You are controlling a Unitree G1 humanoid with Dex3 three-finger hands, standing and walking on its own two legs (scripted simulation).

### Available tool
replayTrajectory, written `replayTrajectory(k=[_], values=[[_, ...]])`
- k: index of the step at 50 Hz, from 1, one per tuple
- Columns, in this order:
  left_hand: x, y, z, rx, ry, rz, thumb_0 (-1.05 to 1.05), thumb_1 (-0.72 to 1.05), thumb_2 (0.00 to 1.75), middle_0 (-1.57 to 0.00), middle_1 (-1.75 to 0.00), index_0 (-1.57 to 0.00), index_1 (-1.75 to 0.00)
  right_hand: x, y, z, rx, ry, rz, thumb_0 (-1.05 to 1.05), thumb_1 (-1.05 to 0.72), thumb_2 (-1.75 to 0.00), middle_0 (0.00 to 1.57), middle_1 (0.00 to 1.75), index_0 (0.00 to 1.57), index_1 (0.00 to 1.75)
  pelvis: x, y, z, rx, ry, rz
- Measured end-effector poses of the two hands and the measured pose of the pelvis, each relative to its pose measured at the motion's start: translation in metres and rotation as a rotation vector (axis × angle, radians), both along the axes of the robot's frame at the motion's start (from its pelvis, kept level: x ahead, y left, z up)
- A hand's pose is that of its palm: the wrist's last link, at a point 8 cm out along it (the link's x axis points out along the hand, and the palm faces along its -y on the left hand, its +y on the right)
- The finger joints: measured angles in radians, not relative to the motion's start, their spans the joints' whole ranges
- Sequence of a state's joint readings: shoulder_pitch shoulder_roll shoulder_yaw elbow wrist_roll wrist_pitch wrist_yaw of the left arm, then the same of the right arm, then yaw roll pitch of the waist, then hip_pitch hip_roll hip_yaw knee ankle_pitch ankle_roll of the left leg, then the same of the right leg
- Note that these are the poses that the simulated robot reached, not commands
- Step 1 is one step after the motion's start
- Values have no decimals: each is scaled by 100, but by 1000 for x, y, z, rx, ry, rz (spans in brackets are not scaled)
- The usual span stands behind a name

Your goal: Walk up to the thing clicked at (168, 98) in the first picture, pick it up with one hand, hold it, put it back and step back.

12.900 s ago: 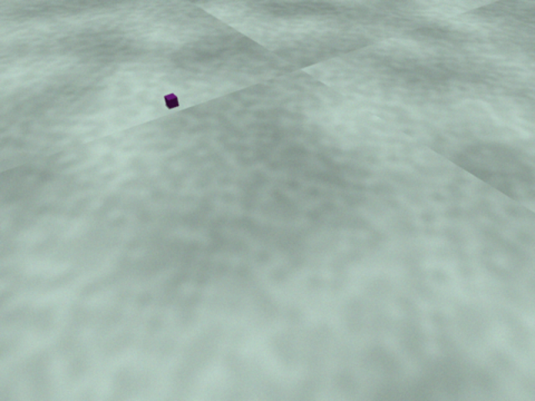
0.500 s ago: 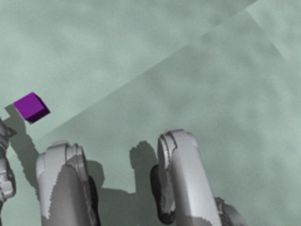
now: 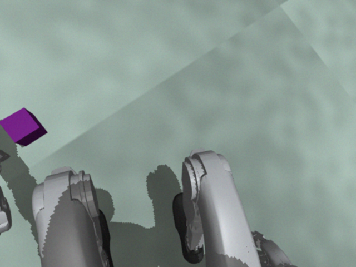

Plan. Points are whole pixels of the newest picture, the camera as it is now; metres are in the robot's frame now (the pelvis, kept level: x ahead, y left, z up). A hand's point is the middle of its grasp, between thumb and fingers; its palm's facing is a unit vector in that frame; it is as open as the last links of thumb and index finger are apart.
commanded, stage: rise first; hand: left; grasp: from above
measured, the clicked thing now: (24, 127) +0.45 +0.33 -0.28
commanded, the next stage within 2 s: approach in 1.40 s
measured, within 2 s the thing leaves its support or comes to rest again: neither
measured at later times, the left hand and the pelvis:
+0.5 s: hand out of the picture +0.41 +0.37 -0.18, palm faces -0.31 -0.27 -0.91, open 13.3 cm; pelvis +0.00 +0.00 +0.00, yaw -1 degrees
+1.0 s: hand out of the picture +0.40 +0.37 -0.17, palm faces -0.31 -0.28 -0.91, open 13.1 cm; pelvis +0.00 +0.00 +0.00, yaw -1 degrees
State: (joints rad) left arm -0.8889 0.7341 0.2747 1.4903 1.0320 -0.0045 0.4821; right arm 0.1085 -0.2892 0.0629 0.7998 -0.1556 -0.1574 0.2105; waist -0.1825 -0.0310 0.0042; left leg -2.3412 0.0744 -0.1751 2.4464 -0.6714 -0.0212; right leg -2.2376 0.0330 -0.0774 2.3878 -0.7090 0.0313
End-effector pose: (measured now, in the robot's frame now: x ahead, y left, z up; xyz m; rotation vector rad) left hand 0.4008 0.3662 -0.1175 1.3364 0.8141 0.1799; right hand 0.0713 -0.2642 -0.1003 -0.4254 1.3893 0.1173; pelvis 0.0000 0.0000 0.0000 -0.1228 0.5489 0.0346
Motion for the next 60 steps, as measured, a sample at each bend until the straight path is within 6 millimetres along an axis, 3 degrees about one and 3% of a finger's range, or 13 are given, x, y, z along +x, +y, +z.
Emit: replayTrajectory(k=[17, 40, 60], values=[[13, 5, -3, -1, -30, 30, 0, -38, 84, -29, -82, -27, -84, -11, 2, -1, 6, 16, 3, 0, -91, -90, 20, 29, 20, 30, 0, 1, -6, -13, -10, -10], [7, 7, 12, 0, -19, 21, 0, -38, 84, -32, -78, -29, -81, -2, -2, 2, 26, -13, 18, 0, -92, -91, 20, 30, 20, 30, -2, -1, -1, -5, -13, -4], [3, 7, 9, 8, -23, 17, 0, -35, 82, -33, -77, -30, -79, -9, 2, 3, 31, -7, 10, 0, -91, -91, 20, 30, 20, 30, -3, 1, -1, -8, -13, -2]])
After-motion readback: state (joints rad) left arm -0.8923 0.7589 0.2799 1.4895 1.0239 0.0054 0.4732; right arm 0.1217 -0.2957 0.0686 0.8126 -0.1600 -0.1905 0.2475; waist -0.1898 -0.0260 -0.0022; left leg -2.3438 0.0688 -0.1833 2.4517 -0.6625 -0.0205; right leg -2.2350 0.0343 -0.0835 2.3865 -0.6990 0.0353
